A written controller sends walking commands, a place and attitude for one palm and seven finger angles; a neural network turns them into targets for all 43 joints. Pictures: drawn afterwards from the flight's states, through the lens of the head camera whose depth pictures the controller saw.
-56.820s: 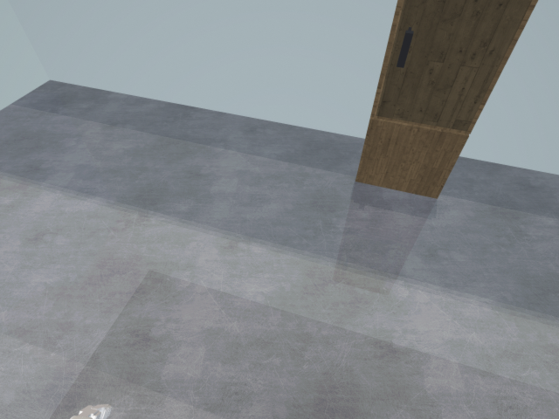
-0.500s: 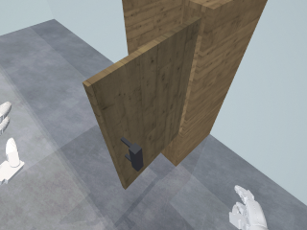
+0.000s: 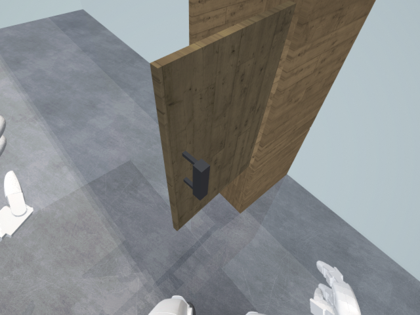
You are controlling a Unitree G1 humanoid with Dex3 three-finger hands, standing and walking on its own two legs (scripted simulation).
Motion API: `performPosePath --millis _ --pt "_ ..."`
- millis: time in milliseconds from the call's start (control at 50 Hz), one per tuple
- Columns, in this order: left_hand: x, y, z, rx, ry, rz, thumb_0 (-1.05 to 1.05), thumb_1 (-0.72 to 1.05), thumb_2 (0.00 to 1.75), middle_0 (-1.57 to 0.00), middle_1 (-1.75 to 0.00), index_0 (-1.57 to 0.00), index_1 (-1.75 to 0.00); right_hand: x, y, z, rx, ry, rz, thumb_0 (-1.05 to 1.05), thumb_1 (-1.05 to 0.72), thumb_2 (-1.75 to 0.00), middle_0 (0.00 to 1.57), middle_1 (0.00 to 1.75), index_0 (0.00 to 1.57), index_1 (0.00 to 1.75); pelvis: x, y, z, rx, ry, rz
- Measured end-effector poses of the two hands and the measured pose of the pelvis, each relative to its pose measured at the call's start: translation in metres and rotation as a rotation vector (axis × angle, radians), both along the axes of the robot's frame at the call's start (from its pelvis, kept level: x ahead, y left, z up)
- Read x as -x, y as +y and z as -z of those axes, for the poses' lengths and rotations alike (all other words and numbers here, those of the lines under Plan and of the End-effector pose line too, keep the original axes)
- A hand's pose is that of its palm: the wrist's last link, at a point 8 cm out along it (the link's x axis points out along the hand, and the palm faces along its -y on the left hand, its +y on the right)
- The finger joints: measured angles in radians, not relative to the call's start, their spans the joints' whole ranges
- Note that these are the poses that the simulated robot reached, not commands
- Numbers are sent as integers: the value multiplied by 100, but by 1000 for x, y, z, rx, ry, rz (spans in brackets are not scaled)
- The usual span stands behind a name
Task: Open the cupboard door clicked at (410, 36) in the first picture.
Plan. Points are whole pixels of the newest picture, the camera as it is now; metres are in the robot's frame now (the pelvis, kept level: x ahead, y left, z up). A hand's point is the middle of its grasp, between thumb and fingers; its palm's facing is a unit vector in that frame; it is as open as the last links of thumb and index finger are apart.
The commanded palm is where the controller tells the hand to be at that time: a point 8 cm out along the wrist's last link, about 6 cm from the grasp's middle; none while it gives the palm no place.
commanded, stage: step back with the hand held close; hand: left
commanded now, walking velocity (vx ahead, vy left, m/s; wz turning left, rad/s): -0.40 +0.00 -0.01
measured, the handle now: (193, 175) +0.41 +0.07 -0.02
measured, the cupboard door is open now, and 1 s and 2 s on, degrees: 95 95 95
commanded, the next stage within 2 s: stop stepping back and stand still in 0.34 s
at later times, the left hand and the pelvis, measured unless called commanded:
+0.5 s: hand (24, 255) +0.15 +0.23 +0.18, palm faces +0.26 -0.84 -0.48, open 7.4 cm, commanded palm +0.07 +0.28 +0.19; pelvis -0.09 -0.01 +0.00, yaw -5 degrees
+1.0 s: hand out of the picture +0.05 +0.25 +0.19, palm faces +0.36 -0.80 -0.48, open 7.4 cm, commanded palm +0.00 +0.30 +0.19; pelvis -0.16 +0.00 +0.01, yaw -3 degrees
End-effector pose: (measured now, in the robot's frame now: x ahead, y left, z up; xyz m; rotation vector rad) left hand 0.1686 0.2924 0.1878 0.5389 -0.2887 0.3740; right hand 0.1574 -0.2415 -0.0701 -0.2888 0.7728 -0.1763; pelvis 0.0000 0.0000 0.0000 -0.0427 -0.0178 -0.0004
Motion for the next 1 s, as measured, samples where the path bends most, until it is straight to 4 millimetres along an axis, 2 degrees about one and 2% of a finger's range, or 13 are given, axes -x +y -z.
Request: performPosePath --millis 80,160,240,300,380,440,500,600,660,740,780,840,1000 --pt "4 10 -10 -57 -10 12 1 89 90 -21 -30 -22 -30 15 5 -5 2 -5 13 2 -90 -90 21 30 21 30 12 2 -4 40 9 -19" --pt "20 14 -22 -53 -27 -3 1 89 90 -21 -30 -21 -30 25 12 -12 -29 -6 -7 2 -90 -90 21 30 21 30 19 -1 -12 43 51 -1" --pt "35 5 -19 -14 -7 2 1 89 90 -21 -30 -21 -30 30 16 -12 -52 -23 -40 2 -90 -90 21 30 21 30 32 -6 -13 25 96 25" --pt "38 -7 -9 -31 -4 42 1 89 90 -21 -30 -21 -30 34 13 -1 -58 -38 -50 2 -90 -90 21 30 21 30 50 -9 -2 -17 106 87" --pt "32 -16 -3 2 1 113 1 89 90 -21 -30 -21 -30 55 5 2 -44 -28 16 2 -90 -90 21 30 21 30 59 -4 0 8 50 86" --pt "32 -19 -4 0 9 163 1 89 90 -21 -30 -21 -30 74 -1 -6 -37 -49 55 2 -90 -90 21 30 21 30 75 -6 -2 -6 25 85" --pt "49 -23 -12 -31 21 182 1 89 90 -21 -30 -21 -30 95 -8 -15 -31 -85 58 2 -90 -90 21 30 21 30 94 -10 -4 -1 19 85" --pt "103 -28 -21 -104 56 150 1 89 90 -21 -30 -22 -30 133 -23 -11 -27 -65 73 1 -90 -90 21 30 21 30 119 -14 -3 -33 30 76" --pt "125 -17 -21 -57 45 65 1 88 90 -21 -30 -22 -30 161 -27 -7 -14 26 102 1 -90 -90 21 30 21 30 120 -12 -12 -54 38 81" --pt "132 4 -7 34 14 -63 1 88 90 -21 -30 -22 -30 185 -27 0 19 70 102 2 -90 -90 20 30 21 30 123 -6 -15 -49 42 44" --pt "131 11 0 70 4 -85 1 89 90 -21 -30 -21 -30 190 -25 5 30 71 94 2 -90 -90 20 30 21 30 128 0 -10 -25 41 17" --pt "133 11 4 83 27 -65 1 89 90 -21 -30 -21 -30 192 -13 1 3 54 98 2 -90 -90 20 30 21 30 138 4 -13 -45 13 32" --pt "152 -2 -17 -37 30 55 1 89 90 -21 -30 -21 -30 183 22 -11 -100 -80 47 2 -90 -90 21 30 21 30 158 4 -15 -39 0 49"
